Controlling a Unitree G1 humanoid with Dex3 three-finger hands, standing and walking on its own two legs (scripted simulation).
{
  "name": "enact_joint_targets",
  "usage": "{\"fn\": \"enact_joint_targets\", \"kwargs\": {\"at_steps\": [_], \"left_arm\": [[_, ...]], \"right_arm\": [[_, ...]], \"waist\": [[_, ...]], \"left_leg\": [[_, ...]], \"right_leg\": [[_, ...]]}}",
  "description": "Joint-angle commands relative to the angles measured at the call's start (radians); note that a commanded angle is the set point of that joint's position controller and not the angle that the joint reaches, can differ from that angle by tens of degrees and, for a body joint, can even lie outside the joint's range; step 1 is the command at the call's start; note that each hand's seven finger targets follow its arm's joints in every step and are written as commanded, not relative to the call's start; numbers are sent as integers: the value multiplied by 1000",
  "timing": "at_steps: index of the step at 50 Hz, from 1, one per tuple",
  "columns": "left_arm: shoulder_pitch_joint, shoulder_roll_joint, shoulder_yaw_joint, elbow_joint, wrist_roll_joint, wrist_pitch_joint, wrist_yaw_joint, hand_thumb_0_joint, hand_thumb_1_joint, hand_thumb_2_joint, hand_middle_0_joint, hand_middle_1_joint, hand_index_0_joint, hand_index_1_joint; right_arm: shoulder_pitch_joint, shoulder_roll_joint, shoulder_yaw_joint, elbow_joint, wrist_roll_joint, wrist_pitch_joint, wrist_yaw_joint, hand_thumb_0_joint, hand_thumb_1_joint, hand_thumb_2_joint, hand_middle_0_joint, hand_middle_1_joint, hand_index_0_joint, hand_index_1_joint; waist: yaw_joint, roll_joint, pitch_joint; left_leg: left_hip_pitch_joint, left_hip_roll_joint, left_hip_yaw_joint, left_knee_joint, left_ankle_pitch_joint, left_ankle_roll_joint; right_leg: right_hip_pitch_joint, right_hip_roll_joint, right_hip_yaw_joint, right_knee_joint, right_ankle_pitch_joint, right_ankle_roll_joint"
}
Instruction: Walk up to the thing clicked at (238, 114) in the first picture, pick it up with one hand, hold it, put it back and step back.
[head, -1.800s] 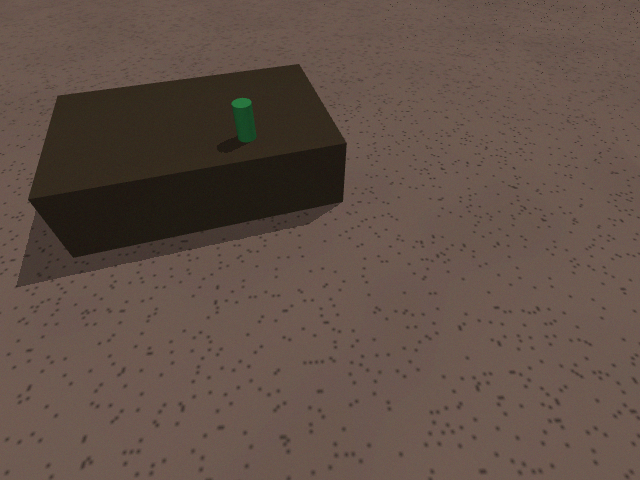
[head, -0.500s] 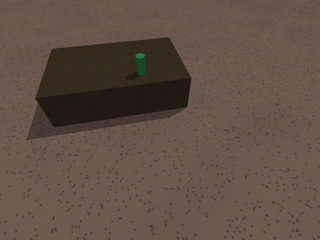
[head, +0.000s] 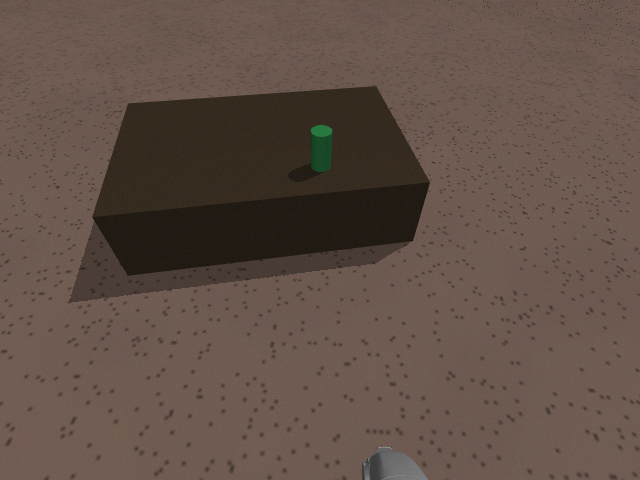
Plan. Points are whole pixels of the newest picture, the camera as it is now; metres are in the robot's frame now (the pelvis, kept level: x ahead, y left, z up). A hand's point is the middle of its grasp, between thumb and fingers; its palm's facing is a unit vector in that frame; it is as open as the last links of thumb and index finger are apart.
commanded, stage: walk up
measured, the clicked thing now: (321, 149) +1.28 -0.09 -0.36
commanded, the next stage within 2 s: none
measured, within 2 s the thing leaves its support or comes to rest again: neither
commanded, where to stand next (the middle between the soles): +0.65 +0.12 m, yaw +2 degrees
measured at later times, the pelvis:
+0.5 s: pelvis +0.21 +0.00 +0.00, yaw +5 degrees
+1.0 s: pelvis +0.40 +0.07 +0.00, yaw +5 degrees
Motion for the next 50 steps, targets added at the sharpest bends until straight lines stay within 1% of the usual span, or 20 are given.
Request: {"fn": "enact_joint_targets", "kwargs": {"at_steps": [1,4,6,7,8,10,13,15,19,24,26,29,30,31,32,33,37,41,47,50], "left_arm": [[-104,195,67,-112,1,-44,6,0,900,900,-200,-300,-200,-300],[-47,173,69,-100,-3,-54,11,0,900,900,-200,-300,-200,-300],[109,200,89,-60,-3,-62,28,0,900,900,-200,-300,-200,-300],[213,244,106,-45,5,-72,41,0,900,900,-200,-300,-200,-300],[267,322,126,-56,8,-78,51,0,900,900,-200,-300,-200,-300],[175,334,117,-91,-17,-73,56,0,900,900,-200,-300,-200,-300],[101,259,87,-114,-21,-79,58,0,900,900,-200,-300,-200,-300],[70,245,80,-120,-18,-86,57,0,900,900,-200,-300,-200,-300],[81,255,82,-150,-8,-95,54,0,900,900,-200,-300,-200,-300],[143,278,88,-149,-3,-89,51,0,900,900,-200,-300,-200,-300],[145,289,86,-153,-4,-83,52,0,900,900,-200,-300,-200,-300],[127,283,75,-159,-6,-72,55,0,900,900,-200,-300,-200,-300],[157,236,55,-162,-7,-68,59,0,900,900,-200,-300,-200,-300],[217,153,30,-167,-12,-63,56,0,900,900,-200,-300,-200,-300],[242,158,30,-162,-22,-54,60,0,900,900,-200,-300,-200,-300],[204,254,50,-139,-12,-46,73,0,900,900,-200,-300,-200,-300],[238,225,47,-88,-29,-39,54,0,900,900,-200,-300,-200,-300],[238,193,47,-86,-21,-27,44,0,900,900,-200,-300,-200,-300],[76,181,51,-137,-6,-30,31,0,900,900,-200,-300,-200,-300],[66,162,48,-143,-6,-48,31,0,900,900,-200,-300,-200,-300]], "right_arm": [[-42,-289,-82,-114,2,-36,-17,0,-900,-900,200,300,200,300],[-41,-280,-79,-133,5,-29,-23,0,-900,-900,200,300,200,300],[-52,-251,-68,-147,6,-23,-26,0,-900,-900,200,300,200,300],[-12,-201,-48,-152,10,-24,-26,0,-900,-900,200,300,200,300],[32,-151,-32,-171,10,-25,-25,0,-900,-900,200,300,200,300],[11,-276,-56,-136,1,-12,-41,0,-900,-900,200,300,200,300],[-23,-250,-54,-108,14,-12,-30,0,-900,-900,200,300,200,300],[10,-223,-54,-96,7,3,-16,0,-900,-900,200,300,200,300],[-76,-213,-61,-124,0,16,8,0,-900,-900,200,300,200,300],[-227,-191,-59,-170,-12,2,26,0,-900,-900,200,300,200,300],[-239,-195,-64,-175,-10,-1,29,0,-900,-900,200,300,200,300],[-111,-231,-86,-128,-17,-6,22,0,-900,-900,200,300,200,300],[7,-275,-103,-94,-27,-12,11,0,-900,-900,200,300,200,300],[94,-351,-128,-86,-37,-15,-4,0,-900,-900,200,300,200,300],[50,-392,-131,-131,-19,-20,-14,0,-900,-900,200,300,200,300],[12,-396,-136,-134,13,-15,-15,0,-900,-900,200,300,200,300],[-98,-268,-80,-157,23,-27,-29,0,-900,-900,200,300,200,300],[-79,-267,-80,-170,15,-43,-32,0,-900,-900,200,300,200,300],[-39,-277,-86,-172,1,-37,-29,0,-900,-900,200,300,200,300],[-51,-267,-81,-185,-2,-26,-27,0,-900,-900,200,300,200,300]], "waist": [[11,114,62],[39,99,0],[118,4,-102],[162,-114,-170],[156,-271,-209],[132,-118,-142],[84,-78,-8],[55,-123,15],[70,-108,34],[112,-86,9],[105,-85,-23],[18,6,-68],[-32,124,-145],[-61,349,-190],[-31,343,-178],[-33,250,-150],[55,142,-18],[55,172,-25],[8,148,49],[20,141,14]], "left_leg": [[-115,264,-217,-206,50,165],[-136,259,-184,-86,221,135],[-184,188,-108,182,374,88],[-277,105,-49,430,293,56],[-490,-21,-33,652,-145,9],[-585,36,-138,795,-218,-3],[-496,78,-201,715,-73,-7],[-429,76,-173,647,-11,-21],[-463,87,-124,474,65,-64],[-381,118,-37,204,132,-53],[-296,114,-13,163,137,-33],[-47,80,5,113,123,0],[106,70,-28,84,38,36],[234,234,-293,-11,-144,93],[242,422,-694,-166,-274,154],[161,455,-728,-183,-289,218],[-77,282,-272,-168,123,67],[-76,276,-195,-187,186,127],[-72,283,-170,-224,100,149],[-54,274,-129,-130,269,157]], "right_leg": [[46,6,4,-159,88,-7],[225,50,-24,-213,107,-24],[481,93,-48,-290,90,-47],[625,11,59,-353,-9,-72],[753,-269,493,-449,-113,-159],[660,-388,694,-522,-162,-296],[412,-219,332,-547,25,-192],[312,-164,194,-557,69,-170],[312,-159,100,-598,24,-197],[364,-164,33,-511,139,-178],[357,-183,33,-474,163,-167],[236,-162,3,-287,171,-133],[188,-91,-60,-44,210,-106],[3,8,-81,230,-31,-58],[-153,129,-22,340,-296,-36],[-135,58,68,407,-311,-52],[-20,-1,128,276,-99,-35],[-6,8,86,202,-30,5],[-41,-5,38,-28,12,11],[58,17,-1,-164,42,-5]]}}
